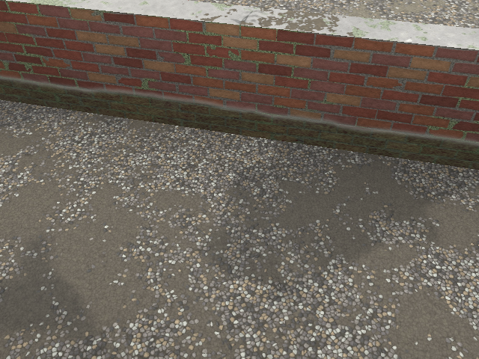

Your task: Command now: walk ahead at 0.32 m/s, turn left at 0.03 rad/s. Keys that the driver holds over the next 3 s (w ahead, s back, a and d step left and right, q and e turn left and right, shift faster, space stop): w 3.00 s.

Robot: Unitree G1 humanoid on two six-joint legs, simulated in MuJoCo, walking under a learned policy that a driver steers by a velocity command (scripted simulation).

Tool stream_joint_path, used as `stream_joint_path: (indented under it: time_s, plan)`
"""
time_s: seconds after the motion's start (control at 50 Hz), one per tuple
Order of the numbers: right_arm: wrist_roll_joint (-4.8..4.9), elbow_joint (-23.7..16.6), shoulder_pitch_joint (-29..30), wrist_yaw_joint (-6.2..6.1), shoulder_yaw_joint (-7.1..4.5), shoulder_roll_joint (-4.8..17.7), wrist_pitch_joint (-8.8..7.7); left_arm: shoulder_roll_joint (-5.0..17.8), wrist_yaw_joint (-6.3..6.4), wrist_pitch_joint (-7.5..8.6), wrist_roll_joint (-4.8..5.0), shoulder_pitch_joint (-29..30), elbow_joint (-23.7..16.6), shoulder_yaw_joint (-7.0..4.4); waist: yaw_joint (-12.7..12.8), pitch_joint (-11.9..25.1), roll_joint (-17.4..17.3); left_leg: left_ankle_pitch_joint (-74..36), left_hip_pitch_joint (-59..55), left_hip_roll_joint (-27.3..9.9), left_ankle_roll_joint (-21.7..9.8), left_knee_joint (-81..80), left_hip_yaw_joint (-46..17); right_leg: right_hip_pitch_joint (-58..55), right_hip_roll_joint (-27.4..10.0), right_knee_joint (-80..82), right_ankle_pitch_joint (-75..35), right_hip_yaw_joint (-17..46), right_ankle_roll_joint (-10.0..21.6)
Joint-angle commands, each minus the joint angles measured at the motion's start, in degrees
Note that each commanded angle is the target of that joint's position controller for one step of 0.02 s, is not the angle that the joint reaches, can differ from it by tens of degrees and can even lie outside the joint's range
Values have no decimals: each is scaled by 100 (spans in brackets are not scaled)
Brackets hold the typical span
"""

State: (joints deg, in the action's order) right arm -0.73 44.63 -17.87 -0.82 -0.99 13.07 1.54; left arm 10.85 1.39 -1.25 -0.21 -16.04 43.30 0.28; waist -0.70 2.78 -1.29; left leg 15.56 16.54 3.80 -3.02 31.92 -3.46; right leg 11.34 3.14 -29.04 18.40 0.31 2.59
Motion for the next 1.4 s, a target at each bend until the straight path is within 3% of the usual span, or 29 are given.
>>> stream_joint_path:
  time_s: [0.02, 0.08, 0.1, 0.12, 0.18, 0.24, 0.26, 0.28, 0.32, 0.36, 0.38, 0.4, 0.42, 0.44, 0.52, 0.58, 0.64, 0.7, 0.74, 0.78, 0.82, 1.0, 1.04, 1.22, 1.24, 1.3, 1.34, 1.36, 1.4]
  plan:
    - [-3, -460, 224, -12, -73, 369, -172, 773, 3, 75, 0, 220, -422, -227, 18, -512, 510, 387, 451, -104, -113, 83, -31, 225, -1094, 751, 600, 1379, 709]
    - [49, -359, -181, -53, -128, 553, -209, 667, -4, 91, -19, 423, -587, -204, -129, -428, -240, -129, -253, -394, -377, -220, -741, 815, -437, -479, -236, 519, 381]
    - [87, -401, -201, -93, -149, 634, -236, 411, -5, 90, 51, 614, -737, -125, -180, -297, -673, -806, -683, -799, -587, -447, -1324, 1248, -102, -1140, -279, 60, 144]
    - [103, -393, -399, -96, -191, 772, -235, 471, -1, 88, 23, 531, -752, -129, -281, -191, -847, -1526, -1134, -1221, -909, -551, -1955, 1749, 2, -1560, 157, -132, 22]
    - [43, -301, -824, -101, -246, 912, -281, 636, -22, 114, 26, 774, -911, -185, -443, -118, -354, -3489, -1809, -1857, -1458, -422, -2541, 2893, -118, -2855, 1375, 136, -105]
    - [41, -323, -557, -116, -211, 748, -319, 562, -34, 95, 16, 751, -984, -147, -168, 16, -326, -3673, -1361, -1611, -1187, -419, -1940, 2561, -319, -2878, 958, 228, -232]
    - [21, -566, 58, -113, -147, 658, -314, 619, -31, 52, -10, 882, -1084, -158, 79, -213, -133, -4184, -439, -1219, -863, -408, -1186, 1697, -246, -1828, 573, 35, -294]
    - [12, -625, 281, -91, -156, 755, -304, 520, -33, 7, -11, 874, -1078, -129, 72, -110, -590, -4162, -22, -951, -713, -474, -902, 933, 7, -1434, 294, -349, -289]
    - [72, -637, 328, -57, -144, 829, -232, 376, -38, -129, -76, 374, -931, -96, 256, 103, -804, -3623, 253, -843, -568, -351, -880, -35, 234, -935, -248, -556, -141]
    - [176, -805, 589, -92, -102, 706, -149, 472, -88, -141, -204, -443, -727, -143, 674, 294, -99, -2383, 919, -533, -173, 655, -735, -1295, -156, -162, -757, 146, 175]
    - [250, -1028, 706, -111, -21, 443, -145, 920, -103, -98, -218, -831, -793, -228, 806, 660, 1044, -379, 1574, 39, 60, 2312, -170, -1859, -1420, 149, -1213, 1793, 602]
    - [148, -1018, 491, -177, -123, 624, -97, 1182, -125, -119, -88, -1044, -627, -340, 831, 397, 1697, 1748, 2394, 535, 185, 3082, -345, -1309, -2146, 622, -1485, 3249, 1233]
    - [-6, -1075, 685, -288, -151, 728, -56, 902, -83, -111, 4, -498, -835, -244, 641, -157, 1173, 1593, 2488, 507, 323, 3606, -819, -686, -2197, 555, -1851, 2982, 1420]
    - [-25, -1085, 783, -263, -144, 726, -67, 662, -74, -20, 10, -50, -984, -148, 377, -206, 882, 1320, 2428, 432, 422, 3793, -938, -241, -2026, 567, -1853, 2593, 1394]
    - [9, -994, 713, -221, -115, 555, 57, 469, -138, 188, -11, 660, -1170, -19, -82, 85, 765, 499, 1251, 94, 741, 2881, -664, 621, -1468, 855, -2635, 1515, 988]
    - [18, -1042, 1095, -162, 22, 264, 158, 518, -214, 209, 17, 682, -1149, -6, -69, 94, 645, 19, 474, -194, 690, 1379, -209, 832, -1106, 857, -2147, 994, 630]
    - [2, -1126, 1516, -61, 95, 255, 185, 657, -227, 70, 10, 664, -1229, -26, 100, 32, 795, 195, 34, -206, 564, 685, 145, 840, -1085, 1064, -265, 1315, 614]
    - [-134, -1049, 1385, -56, 185, 146, 106, 650, -204, -95, 24, 740, -1306, -41, 27, -133, 496, -39, -714, -238, 346, 3, 268, 1139, -887, 813, 765, 1360, 416]
    - [-22, -1114, 1586, -2, 149, 396, 42, 473, -259, -86, -21, 745, -1361, 32, 48, -262, -140, 426, -350, -396, 95, -152, -249, 1242, -384, 383, 1120, 640, 171]
    - [-40, -1165, 1509, 34, 156, 623, 14, 322, -247, -105, -147, 689, -1432, 97, 77, -327, -1148, 482, 62, -958, -266, -923, -1179, 971, -56, -679, 391, -71, -86]
    - [28, -1244, 1596, 24, 160, 652, 11, 409, -244, -77, -199, 655, -1441, 79, 140, -305, -953, 302, 113, -1095, -386, -1047, -1487, 809, -101, -623, 220, -129, -141]
    - [11, -1323, 1618, 79, 218, 448, 22, 358, -205, -74, -149, 873, -1387, 115, 117, 99, 128, -379, 37, -515, -100, -387, -569, -137, -303, -434, -476, 81, -51]
    - [-13, -1386, 1602, 50, 277, 186, 83, 455, -98, -115, -137, 814, -1315, 82, 5, 206, 512, -775, -8, -359, -95, -50, -223, -320, -425, -455, -1114, 225, 5]
    - [-21, -1390, 1573, -7, 255, 242, 135, 518, -50, -175, -92, 868, -1313, 78, 18, -17, 163, -1367, -50, -358, -72, 213, -134, -196, -379, -573, -1494, 289, -16]
    - [-82, -1494, 1786, 62, 243, 247, 135, 587, -49, -224, -65, 1061, -1411, 75, -68, -216, 128, -2183, 80, -383, -51, 494, 72, -71, -532, -658, -2643, 435, -19]
    - [-111, -1402, 1574, 64, 235, 184, 88, 556, -27, -246, -99, 1022, -1377, 46, -90, 353, 165, -2353, -117, -375, -7, 532, 143, -378, -561, -799, -3129, 421, -9]
    - [-88, -1400, 1653, 58, 234, 142, 82, 498, -19, -264, -108, 1102, -1382, 50, -78, 458, 158, -2405, -206, -399, -7, 517, 152, -385, -519, -805, -2992, 367, -40]
    - [4, -1309, 1442, -26, 245, 126, 96, 398, -12, -206, -111, 904, -1276, 62, 16, 836, 178, -1622, -421, -394, -24, 334, -21, -561, -367, -732, -1718, 204, -77]
    - [26, -1406, 1767, -37, 250, 138, 169, 308, -45, -207, -112, 1092, -1325, 117, 46, 225, 30, -1317, -179, -432, -49, 185, -115, -192, -321, -570, -1104, 218, -91]
